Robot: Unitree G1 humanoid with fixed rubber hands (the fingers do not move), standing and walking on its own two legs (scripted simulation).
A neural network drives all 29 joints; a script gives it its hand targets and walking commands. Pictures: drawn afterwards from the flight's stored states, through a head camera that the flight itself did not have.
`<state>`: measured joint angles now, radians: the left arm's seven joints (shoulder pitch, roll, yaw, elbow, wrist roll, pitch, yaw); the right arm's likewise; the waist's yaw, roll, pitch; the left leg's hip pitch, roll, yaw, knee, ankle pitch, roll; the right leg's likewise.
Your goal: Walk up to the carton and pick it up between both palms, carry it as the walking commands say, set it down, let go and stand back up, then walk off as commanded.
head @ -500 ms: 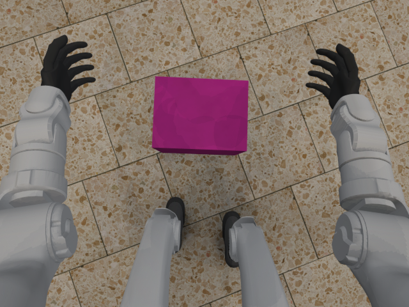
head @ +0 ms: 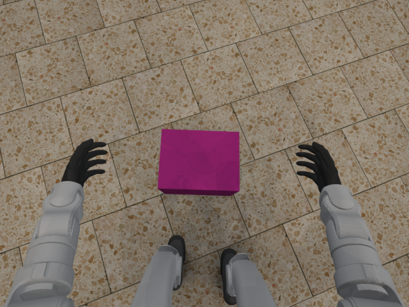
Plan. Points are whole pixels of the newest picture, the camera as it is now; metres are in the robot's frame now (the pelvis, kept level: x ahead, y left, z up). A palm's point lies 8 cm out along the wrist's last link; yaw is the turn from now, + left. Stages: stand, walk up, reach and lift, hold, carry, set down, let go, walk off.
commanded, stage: let go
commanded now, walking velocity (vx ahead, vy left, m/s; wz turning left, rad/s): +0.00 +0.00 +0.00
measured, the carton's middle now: (199, 165) +0.47 +0.02 -0.60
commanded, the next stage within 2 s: stand in 0.92 s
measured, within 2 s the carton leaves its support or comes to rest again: neither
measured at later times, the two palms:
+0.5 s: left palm (56, 265) +0.20 +0.22 -0.01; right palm (376, 263) +0.22 -0.25 -0.01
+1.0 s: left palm (52, 268) +0.20 +0.23 -0.01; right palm (386, 276) +0.20 -0.26 -0.01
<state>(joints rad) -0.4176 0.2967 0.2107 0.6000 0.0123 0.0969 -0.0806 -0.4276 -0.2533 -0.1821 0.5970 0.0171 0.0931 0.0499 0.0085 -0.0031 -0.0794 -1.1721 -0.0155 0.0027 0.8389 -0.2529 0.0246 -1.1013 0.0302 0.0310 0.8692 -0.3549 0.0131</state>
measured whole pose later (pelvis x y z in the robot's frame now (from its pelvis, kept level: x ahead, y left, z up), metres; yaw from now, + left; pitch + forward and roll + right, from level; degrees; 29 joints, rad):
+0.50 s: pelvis +0.04 -0.02 +0.06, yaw +1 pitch +3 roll +1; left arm 0.22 0.22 0.06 0.43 0.01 0.06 -0.06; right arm 0.20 -0.21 -0.06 0.46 0.00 0.05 0.07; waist 0.00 -0.02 0.05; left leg -0.28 -0.02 -0.02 0.45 -0.21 0.00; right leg -0.20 0.02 0.02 0.47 -0.31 -0.01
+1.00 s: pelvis +0.06 -0.02 +0.06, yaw +1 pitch -1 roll +1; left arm 0.25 0.24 0.02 0.50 0.06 0.06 -0.01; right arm 0.26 -0.25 -0.03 0.55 -0.05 0.03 0.01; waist 0.00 -0.01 0.01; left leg -0.19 -0.03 -0.01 0.48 -0.26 -0.01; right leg -0.11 0.01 0.03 0.49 -0.35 0.00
